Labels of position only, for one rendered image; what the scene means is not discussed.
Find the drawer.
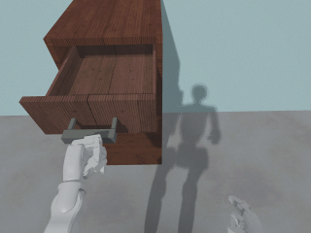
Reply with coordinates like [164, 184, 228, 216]
[19, 44, 156, 135]

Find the robot left forearm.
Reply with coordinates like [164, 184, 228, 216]
[44, 181, 87, 233]

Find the cabinet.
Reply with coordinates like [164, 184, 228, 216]
[43, 0, 163, 165]

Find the robot right hand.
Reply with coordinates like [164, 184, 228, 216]
[227, 195, 265, 233]

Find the handle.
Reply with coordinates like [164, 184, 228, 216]
[60, 117, 118, 145]

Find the robot left hand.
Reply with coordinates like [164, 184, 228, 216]
[63, 134, 108, 184]

